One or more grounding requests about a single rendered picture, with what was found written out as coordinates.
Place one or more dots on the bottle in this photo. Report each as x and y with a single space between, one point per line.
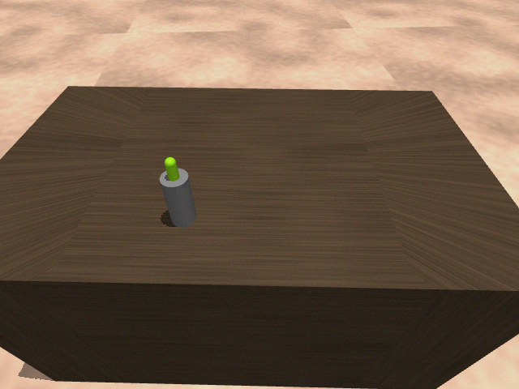
176 188

